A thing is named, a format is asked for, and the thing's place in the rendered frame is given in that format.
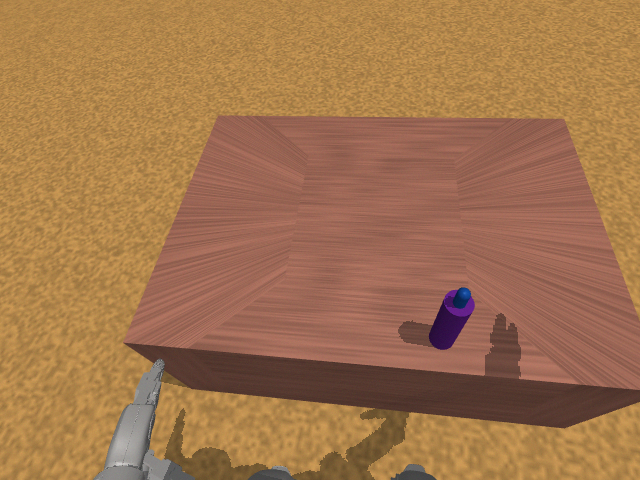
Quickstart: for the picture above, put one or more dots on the left robot hand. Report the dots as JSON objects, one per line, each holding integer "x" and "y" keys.
{"x": 131, "y": 440}

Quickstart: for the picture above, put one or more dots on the bottle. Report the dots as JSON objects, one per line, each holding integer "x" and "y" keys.
{"x": 454, "y": 312}

